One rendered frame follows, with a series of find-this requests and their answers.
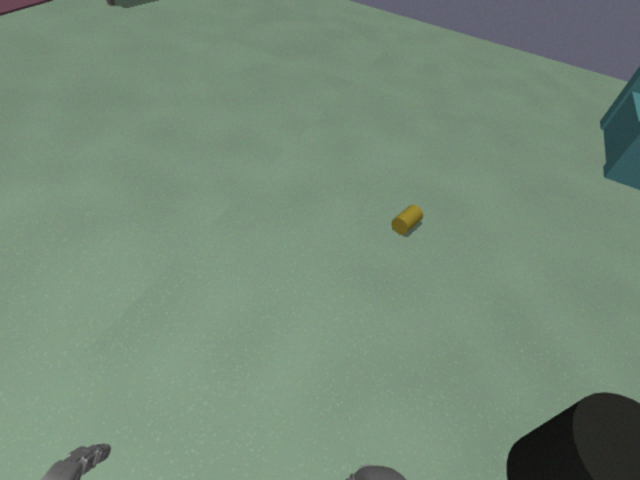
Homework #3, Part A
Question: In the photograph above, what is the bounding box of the armchair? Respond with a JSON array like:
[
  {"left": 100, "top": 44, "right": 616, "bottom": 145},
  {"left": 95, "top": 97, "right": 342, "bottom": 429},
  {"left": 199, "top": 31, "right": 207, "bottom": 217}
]
[{"left": 600, "top": 66, "right": 640, "bottom": 190}]

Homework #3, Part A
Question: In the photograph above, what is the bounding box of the left robot hand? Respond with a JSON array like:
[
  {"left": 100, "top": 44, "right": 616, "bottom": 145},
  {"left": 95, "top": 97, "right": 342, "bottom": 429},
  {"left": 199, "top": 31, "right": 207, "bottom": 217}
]
[{"left": 41, "top": 444, "right": 111, "bottom": 480}]

